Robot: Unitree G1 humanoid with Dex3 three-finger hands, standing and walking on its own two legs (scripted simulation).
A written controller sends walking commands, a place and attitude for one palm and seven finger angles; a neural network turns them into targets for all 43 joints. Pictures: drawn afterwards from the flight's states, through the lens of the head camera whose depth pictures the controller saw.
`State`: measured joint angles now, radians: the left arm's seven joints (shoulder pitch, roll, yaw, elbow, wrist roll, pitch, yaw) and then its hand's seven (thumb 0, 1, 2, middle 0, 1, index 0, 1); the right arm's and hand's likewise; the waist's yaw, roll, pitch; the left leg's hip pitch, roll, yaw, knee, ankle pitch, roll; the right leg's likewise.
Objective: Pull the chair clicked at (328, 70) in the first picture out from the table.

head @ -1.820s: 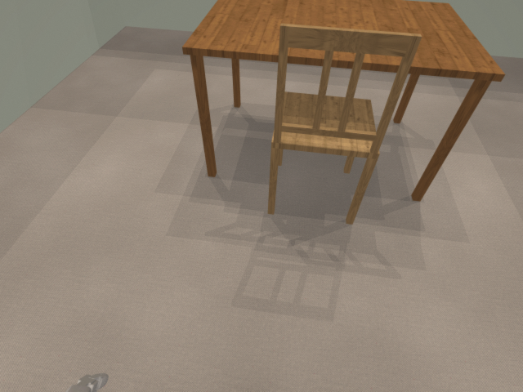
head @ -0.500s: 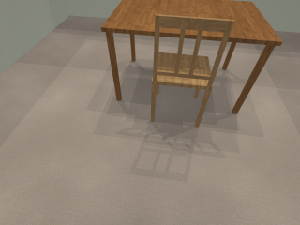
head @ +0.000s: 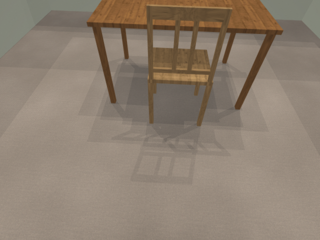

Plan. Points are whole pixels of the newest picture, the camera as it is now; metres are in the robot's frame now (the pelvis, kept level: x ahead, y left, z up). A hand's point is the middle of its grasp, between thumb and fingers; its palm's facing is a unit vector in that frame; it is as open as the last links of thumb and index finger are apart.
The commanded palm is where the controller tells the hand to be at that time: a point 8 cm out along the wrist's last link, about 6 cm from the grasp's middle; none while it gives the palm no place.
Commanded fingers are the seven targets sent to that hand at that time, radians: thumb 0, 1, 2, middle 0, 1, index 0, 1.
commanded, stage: walk to a spot facing it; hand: left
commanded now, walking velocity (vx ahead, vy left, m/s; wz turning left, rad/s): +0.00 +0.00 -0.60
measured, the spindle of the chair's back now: (175, 46) +1.08 -0.01 -0.08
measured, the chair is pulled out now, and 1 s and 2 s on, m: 0.00 0.00 0.00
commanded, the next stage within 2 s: turn to face it in 1.98 s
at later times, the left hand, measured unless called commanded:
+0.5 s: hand out of the picture +0.06 +0.18 -0.15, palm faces -0.17 -0.96 -0.24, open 7.4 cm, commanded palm none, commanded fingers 0.00 0.90 0.90 -0.20 -0.30 -0.20 -0.30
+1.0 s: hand (138, 190) +0.30 +0.09 -0.17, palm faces -0.58 -0.80 -0.14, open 7.4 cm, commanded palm none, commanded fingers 0.00 0.90 0.90 -0.20 -0.30 -0.20 -0.30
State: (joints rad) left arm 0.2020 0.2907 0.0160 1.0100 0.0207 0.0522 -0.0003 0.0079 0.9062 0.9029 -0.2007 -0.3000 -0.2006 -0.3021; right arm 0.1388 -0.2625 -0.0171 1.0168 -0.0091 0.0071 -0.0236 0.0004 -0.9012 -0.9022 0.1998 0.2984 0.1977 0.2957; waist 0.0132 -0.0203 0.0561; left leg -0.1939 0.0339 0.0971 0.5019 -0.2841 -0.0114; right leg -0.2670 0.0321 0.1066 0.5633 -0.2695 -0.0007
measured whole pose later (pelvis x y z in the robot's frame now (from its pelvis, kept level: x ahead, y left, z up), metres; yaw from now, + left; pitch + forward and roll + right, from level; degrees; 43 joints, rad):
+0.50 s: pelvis -0.01 -0.01 +0.01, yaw -15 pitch +2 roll +1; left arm 0.32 0.19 0.05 0.93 0.03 0.02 -0.01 0.01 0.90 0.90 -0.20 -0.30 -0.20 -0.30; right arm 0.14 -0.25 -0.06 0.93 -0.02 0.03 -0.01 0.00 -0.90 -0.90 0.20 0.30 0.19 0.30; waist 0.05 0.00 0.03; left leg -0.41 0.04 -0.02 0.90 -0.40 -0.06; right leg -0.29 0.11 0.16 0.41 -0.15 -0.07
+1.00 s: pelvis +0.11 -0.01 +0.00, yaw -35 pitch +0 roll -2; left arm 0.17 0.24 0.08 0.92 0.04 0.05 -0.06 0.01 0.91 0.90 -0.19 -0.30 -0.19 -0.30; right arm 0.50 -0.16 0.00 1.03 -0.02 -0.07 -0.04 0.00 -0.90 -0.90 0.20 0.30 0.20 0.30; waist -0.03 -0.05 0.06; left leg 0.10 0.06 0.24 0.33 -0.42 0.00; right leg -0.71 -0.06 -0.07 1.03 -0.14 0.01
